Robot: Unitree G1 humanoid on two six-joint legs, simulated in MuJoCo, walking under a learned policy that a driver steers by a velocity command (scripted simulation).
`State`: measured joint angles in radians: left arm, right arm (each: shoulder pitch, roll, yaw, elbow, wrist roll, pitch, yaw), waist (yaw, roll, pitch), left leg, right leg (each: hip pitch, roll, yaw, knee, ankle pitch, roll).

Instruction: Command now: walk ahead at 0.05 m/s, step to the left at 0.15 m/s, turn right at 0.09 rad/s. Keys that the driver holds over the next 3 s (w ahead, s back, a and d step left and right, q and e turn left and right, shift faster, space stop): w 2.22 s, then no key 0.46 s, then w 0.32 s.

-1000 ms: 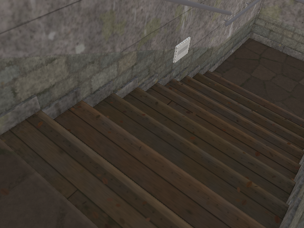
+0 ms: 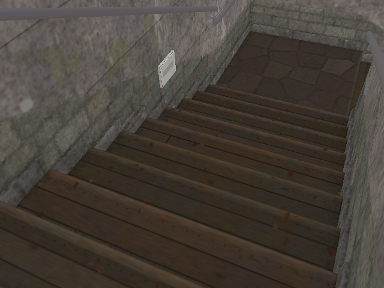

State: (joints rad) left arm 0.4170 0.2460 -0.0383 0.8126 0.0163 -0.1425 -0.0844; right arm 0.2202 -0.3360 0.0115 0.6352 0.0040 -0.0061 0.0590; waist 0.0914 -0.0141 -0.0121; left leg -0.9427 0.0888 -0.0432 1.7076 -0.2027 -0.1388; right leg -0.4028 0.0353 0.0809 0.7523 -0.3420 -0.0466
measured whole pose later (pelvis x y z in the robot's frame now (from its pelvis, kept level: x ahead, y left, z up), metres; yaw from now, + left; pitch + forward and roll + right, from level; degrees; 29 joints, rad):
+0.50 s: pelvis -0.02 +0.03 +0.02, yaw +2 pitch +1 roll +4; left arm 0.21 0.29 0.01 0.80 0.06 0.07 0.05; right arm 0.22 -0.44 0.06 0.67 -0.02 0.09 0.03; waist 0.08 0.04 0.02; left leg -0.34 -0.07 -0.02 0.80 -0.42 0.04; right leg -0.36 -0.04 0.08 0.57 -0.22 0.00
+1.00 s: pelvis -0.03 +0.03 +0.02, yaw +4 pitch -1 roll +3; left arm 0.35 0.19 -0.05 0.83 0.05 -0.01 0.03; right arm 0.29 -0.35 -0.02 0.78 0.02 0.11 0.01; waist 0.06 0.04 0.04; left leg -0.53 -0.01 -0.03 1.23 -0.39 -0.02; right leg -0.31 -0.03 0.06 0.50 -0.17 -0.01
